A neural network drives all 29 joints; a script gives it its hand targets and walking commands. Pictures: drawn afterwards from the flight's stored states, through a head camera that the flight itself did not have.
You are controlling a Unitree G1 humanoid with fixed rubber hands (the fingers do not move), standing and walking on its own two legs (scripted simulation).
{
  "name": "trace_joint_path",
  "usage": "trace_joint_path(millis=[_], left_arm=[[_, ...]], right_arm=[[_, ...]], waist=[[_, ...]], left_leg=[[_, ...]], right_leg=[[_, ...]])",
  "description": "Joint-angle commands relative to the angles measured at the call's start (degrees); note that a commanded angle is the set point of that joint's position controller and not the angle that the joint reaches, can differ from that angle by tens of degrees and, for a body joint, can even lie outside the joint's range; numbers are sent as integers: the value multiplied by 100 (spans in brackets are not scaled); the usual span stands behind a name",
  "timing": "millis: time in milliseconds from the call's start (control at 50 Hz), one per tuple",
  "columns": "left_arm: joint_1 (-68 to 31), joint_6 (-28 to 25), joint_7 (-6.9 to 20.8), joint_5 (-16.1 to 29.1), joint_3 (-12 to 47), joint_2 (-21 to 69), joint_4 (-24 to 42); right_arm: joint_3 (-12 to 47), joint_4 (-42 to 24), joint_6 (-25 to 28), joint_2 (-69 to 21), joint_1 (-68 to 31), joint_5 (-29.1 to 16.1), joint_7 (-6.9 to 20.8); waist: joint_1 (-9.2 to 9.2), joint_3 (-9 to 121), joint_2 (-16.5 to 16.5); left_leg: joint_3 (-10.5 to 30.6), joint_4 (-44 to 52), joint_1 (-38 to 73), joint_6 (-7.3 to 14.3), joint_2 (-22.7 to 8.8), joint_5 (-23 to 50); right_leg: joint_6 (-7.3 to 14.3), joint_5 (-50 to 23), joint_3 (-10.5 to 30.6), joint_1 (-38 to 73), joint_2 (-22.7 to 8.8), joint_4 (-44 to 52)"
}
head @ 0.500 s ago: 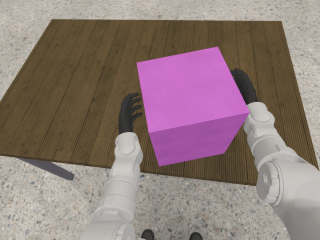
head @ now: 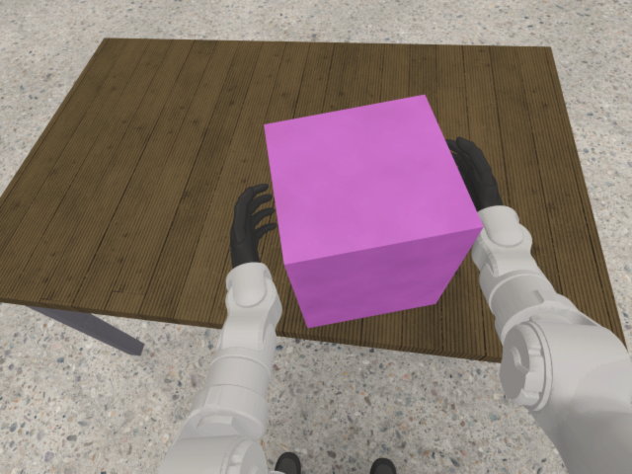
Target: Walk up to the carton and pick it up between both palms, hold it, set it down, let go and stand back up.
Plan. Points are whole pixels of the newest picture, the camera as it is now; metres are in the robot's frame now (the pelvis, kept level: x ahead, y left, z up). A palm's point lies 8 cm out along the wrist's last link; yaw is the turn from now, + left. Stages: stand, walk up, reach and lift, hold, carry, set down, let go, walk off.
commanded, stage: reach and lift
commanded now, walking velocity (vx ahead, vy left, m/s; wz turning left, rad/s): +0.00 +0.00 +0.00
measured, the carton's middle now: (359, 224) +0.44 +0.02 -0.02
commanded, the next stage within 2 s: none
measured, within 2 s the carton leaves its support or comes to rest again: leaves its support in 0.16 s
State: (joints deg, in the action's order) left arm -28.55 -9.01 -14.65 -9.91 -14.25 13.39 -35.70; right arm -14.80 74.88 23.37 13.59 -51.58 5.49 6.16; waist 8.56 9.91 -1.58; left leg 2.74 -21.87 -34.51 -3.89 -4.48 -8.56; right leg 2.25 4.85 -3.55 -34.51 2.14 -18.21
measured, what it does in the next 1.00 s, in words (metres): stands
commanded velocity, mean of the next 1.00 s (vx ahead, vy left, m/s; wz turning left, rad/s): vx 0.00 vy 0.00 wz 0.00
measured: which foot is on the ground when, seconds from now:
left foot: down 0.00-1.00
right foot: down 0.00-1.00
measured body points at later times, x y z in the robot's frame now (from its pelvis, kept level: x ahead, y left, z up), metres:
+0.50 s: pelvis -0.01 +0.00 +0.00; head +0.04 +0.00 +0.45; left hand +0.36 +0.16 +0.05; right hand +0.44 -0.14 +0.08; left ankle +0.00 +0.16 -0.74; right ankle +0.02 -0.09 -0.74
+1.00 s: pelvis -0.01 +0.00 +0.01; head -0.02 +0.01 +0.46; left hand +0.37 +0.15 +0.09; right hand +0.42 -0.15 +0.14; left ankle +0.00 +0.16 -0.74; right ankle +0.02 -0.09 -0.74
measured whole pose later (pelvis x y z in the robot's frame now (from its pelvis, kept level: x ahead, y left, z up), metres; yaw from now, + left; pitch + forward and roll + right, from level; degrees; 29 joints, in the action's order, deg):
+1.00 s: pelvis -0.01 +0.00 +0.01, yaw +0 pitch +7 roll -1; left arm -32.0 8.3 -11.5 -9.9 -15.3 7.2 -37.3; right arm -10.8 63.5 0.3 7.7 -49.2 5.4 -2.1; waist 1.2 8.8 0.8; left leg 2.7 -20.5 -18.1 -3.9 -4.5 -9.2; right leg 2.2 5.9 -3.5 -18.3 2.1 -17.5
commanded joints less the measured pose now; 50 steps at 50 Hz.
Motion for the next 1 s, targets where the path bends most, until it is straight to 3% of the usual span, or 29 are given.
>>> trace_joint_path(millis=[0,20,40,60,120,140,240,280,300,340,360,380,400,420,460,480,540,560,700,720,760,780,820,840,860,880,900,920,980], left_arm=[[-2879,-238,742,-325,1586,2585,272],[-2907,-235,727,-294,1611,2566,404],[-2850,-207,802,-181,1705,2412,316],[-3048,-194,774,-120,1907,2634,527],[-3198,-136,765,-151,1801,2588,337],[-3198,-136,777,-42,1945,2619,446],[-3331,-101,782,0,2010,2712,388],[-3530,-26,847,27,1956,2624,351],[-3611,-29,889,-1,1823,2547,341],[-3815,81,978,-18,1696,2421,162],[-3778,156,1013,-62,1713,2438,67],[-3945,212,972,-117,1663,2543,157],[-4052,238,994,-81,1665,2445,233],[-4061,356,1001,-115,1701,2497,86],[-4310,393,936,-19,1809,2543,410],[-4513,389,921,100,2036,2568,751],[-4968,446,884,164,2117,2512,862],[-4575,549,877,162,2169,2587,706],[-5129,763,888,254,2290,2561,1124],[-5193,819,951,247,2275,2498,1172],[-5191,944,1000,257,2242,2447,1038],[-5238,968,992,199,2103,2423,1060],[-5119,1143,980,56,1947,2515,960],[-4912,1233,1022,91,1909,2464,1040],[-5199,1231,1083,98,1881,2379,1053],[-4827,1298,1089,-17,1821,2357,1067],[-4966,1364,1158,23,1768,2250,992],[-4950,1432,1203,-39,1633,2200,1080],[-4793,1573,1343,-13,1591,2111,1110]], right_arm=[[805,-884,162,-2504,-2897,794,276],[897,-968,192,-2500,-3042,775,315],[975,-1230,127,-2634,-2887,753,201],[984,-1135,123,-2642,-2919,687,226],[1050,-1296,26,-2814,-3068,644,258],[1210,-1483,34,-2947,-3085,535,220],[1368,-1559,-67,-3120,-3102,365,226],[1428,-1564,-247,-3261,-3009,223,150],[1506,-1716,-313,-3452,-3000,164,127],[1448,-1578,-502,-3667,-2872,169,76],[1435,-1472,-613,-3701,-2721,137,50],[1379,-1333,-654,-3661,-2918,120,129],[1442,-1567,-715,-3808,-2887,27,85],[1317,-1214,-878,-3756,-2752,24,95],[1506,-1540,-937,-3938,-3049,-121,159],[1459,-1566,-970,-3881,-3001,-164,155],[1447,-1707,-1087,-4124,-3236,-253,144],[1635,-2037,-1168,-4197,-3212,-334,123],[1518,-1910,-1619,-4463,-2789,-429,9],[1515,-2063,-1671,-4542,-2757,-413,-70],[1511,-2116,-1808,-4565,-2757,-427,-75],[1563,-2087,-1825,-4611,-2943,-473,-62],[1406,-2080,-1890,-4512,-3072,-465,10],[1599,-2323,-1942,-4599,-3104,-603,-39],[1519,-2318,-1952,-4745,-3004,-504,-75],[1717,-2380,-1997,-4722,-2939,-645,-72],[1704,-2361,-2075,-4854,-2825,-682,-148],[1817,-2535,-2120,-4877,-2961,-708,-177],[1952,-2801,-2216,-5060,-2816,-761,-261]], waist=[[-442,3611,1085],[-337,3742,1018],[-453,3767,1197],[-547,3836,949],[-421,3793,963],[-525,4079,1121],[-501,3982,1049],[-584,3671,1027],[-479,3510,1126],[-524,3142,1268],[-583,2846,1207],[-445,2821,1088],[-514,2870,1077],[-631,2532,895],[-476,2772,851],[-630,3064,780],[-706,3104,550],[-701,3157,716],[-957,2981,395],[-1090,2909,404],[-1081,2660,395],[-949,2609,375],[-893,2380,368],[-834,2334,476],[-932,2224,492],[-813,2322,473],[-912,2155,437],[-785,2034,499],[-867,1933,681]], left_leg=[[-510,-215,1558,100,312,2032],[-506,-180,1642,98,303,2023],[-516,-240,1548,138,335,2044],[-477,-229,1768,57,333,2087],[-496,-164,1610,127,346,1892],[-459,-228,1654,133,369,2008],[-463,-174,1593,138,382,1972],[-473,-134,1595,148,394,1690],[-523,-96,1525,197,412,1546],[-584,91,1252,316,450,1102],[-577,173,1204,293,466,994],[-567,234,1144,288,439,962],[-561,202,1273,305,452,879],[-539,288,1361,259,434,692],[-566,285,1486,279,452,678],[-562,229,1514,240,472,748],[-537,225,1439,223,494,452],[-527,215,1511,240,474,566],[-486,183,1925,143,522,531],[-482,176,1940,155,561,525],[-427,273,1892,154,550,263],[-436,284,1887,172,557,270],[-412,433,1929,182,545,177],[-442,396,1950,202,550,304],[-462,445,1790,232,614,209],[-434,404,1952,226,595,506],[-441,430,1830,274,652,341],[-485,444,1724,280,663,413],[-437,534,1726,353,717,457]], right_leg=[[-184,-2301,-92,2769,116,-344],[-158,-2171,-107,2763,124,-330],[-211,-2493,-18,2992,22,-322],[-189,-2307,-99,2810,99,-323],[-201,-2268,-30,2873,56,-326],[-220,-2473,-11,3101,71,-374],[-265,-2671,-12,3258,56,-442],[-293,-2421,29,3385,-1,-366],[-330,-2334,99,3522,-58,-334],[-391,-2122,184,3700,-176,-268],[-397,-2027,176,3794,-179,-248],[-359,-1795,151,3685,-151,-274],[-363,-1795,205,3863,-199,-237],[-339,-1468,146,3596,-149,-186],[-313,-1317,147,3492,-115,-167],[-318,-1474,117,3591,-114,-220],[-344,-1254,153,3592,-148,-249],[-364,-1439,145,3637,-104,-249],[-344,-1228,173,3701,-105,-171],[-371,-1365,177,3836,-131,-167],[-395,-1023,163,3814,-121,-122],[-389,-954,188,3869,-148,-140],[-378,-607,135,3684,-102,-55],[-393,-780,141,3918,-90,-55],[-442,-921,210,4025,-177,-64],[-453,-1246,203,4195,-148,-149],[-497,-1257,318,4352,-222,-91],[-549,-1368,289,4599,-221,-160],[-636,-1627,338,4854,-278,-136]])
